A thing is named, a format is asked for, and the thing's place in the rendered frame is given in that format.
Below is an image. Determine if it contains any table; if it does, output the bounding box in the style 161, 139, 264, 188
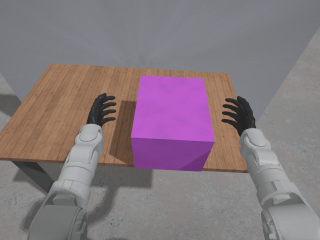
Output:
0, 63, 249, 193

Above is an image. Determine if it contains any right robot hand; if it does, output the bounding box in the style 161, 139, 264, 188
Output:
221, 96, 256, 137

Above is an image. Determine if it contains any left robot forearm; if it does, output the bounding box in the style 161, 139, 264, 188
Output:
27, 123, 104, 240

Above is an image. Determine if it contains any left robot hand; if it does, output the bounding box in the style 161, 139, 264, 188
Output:
86, 93, 117, 127

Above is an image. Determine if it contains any robot left upper arm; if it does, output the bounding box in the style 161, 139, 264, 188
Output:
29, 204, 88, 240

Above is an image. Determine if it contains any robot right upper arm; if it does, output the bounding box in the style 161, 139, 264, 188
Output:
261, 203, 320, 240

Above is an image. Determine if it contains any right robot forearm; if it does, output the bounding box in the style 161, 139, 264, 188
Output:
239, 128, 320, 226

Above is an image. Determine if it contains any carton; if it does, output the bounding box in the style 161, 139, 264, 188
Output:
131, 75, 215, 172

